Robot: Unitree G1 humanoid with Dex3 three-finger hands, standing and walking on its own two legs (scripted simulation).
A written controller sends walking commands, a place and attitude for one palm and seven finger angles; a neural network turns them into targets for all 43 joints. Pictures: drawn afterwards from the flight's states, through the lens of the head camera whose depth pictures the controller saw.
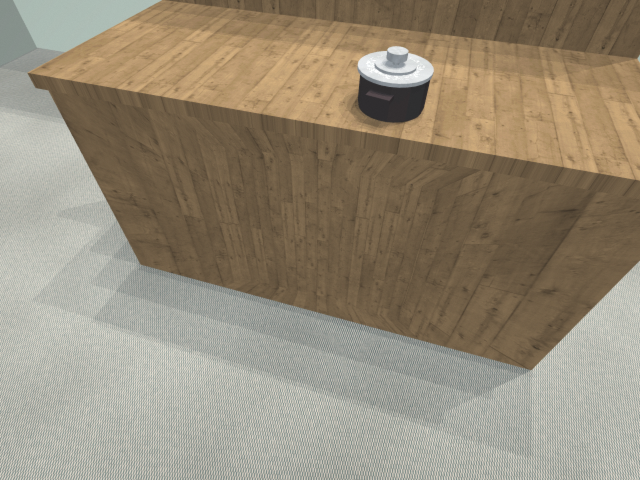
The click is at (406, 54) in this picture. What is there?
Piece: lid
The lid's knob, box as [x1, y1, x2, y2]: [386, 46, 408, 62]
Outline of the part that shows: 387,49 386,57 388,60 394,62 402,62 406,60 408,51 407,49 399,46 393,46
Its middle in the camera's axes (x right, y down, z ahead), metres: +0.16 -0.38 +0.80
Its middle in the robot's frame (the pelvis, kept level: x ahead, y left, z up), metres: +0.88 -0.11 +0.15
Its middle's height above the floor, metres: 0.92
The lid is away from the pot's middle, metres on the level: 0.00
